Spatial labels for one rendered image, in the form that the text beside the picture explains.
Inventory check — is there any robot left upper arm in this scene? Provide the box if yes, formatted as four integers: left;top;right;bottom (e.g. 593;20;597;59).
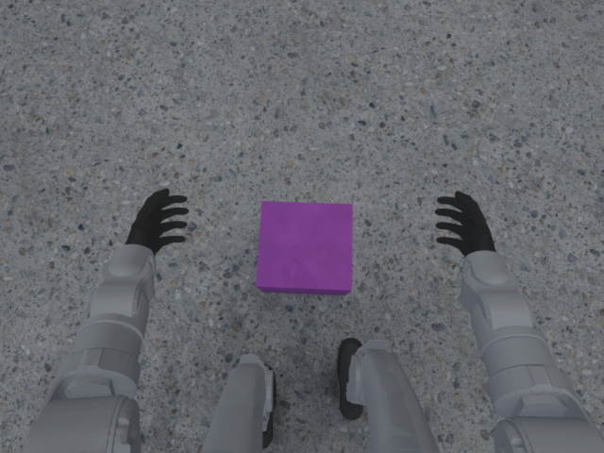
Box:
27;394;142;453

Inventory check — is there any robot right upper arm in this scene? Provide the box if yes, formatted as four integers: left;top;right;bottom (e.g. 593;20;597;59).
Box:
494;416;604;453

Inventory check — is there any left robot forearm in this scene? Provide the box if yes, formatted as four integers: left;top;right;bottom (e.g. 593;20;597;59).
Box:
21;244;156;453

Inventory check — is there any right robot hand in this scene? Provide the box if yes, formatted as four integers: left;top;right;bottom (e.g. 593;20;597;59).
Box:
435;191;496;258

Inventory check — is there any right robot forearm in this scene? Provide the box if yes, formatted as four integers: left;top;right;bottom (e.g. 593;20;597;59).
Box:
461;250;604;442

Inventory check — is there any right robot shin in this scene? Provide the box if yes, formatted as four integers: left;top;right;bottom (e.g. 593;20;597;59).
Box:
346;340;388;406

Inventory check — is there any left robot hand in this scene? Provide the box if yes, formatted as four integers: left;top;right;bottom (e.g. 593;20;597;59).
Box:
125;189;189;256

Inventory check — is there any right robot thigh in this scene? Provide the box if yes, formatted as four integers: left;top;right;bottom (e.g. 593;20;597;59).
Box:
351;349;440;453

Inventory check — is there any carton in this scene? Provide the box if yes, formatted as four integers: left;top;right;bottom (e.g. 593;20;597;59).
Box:
256;201;353;295

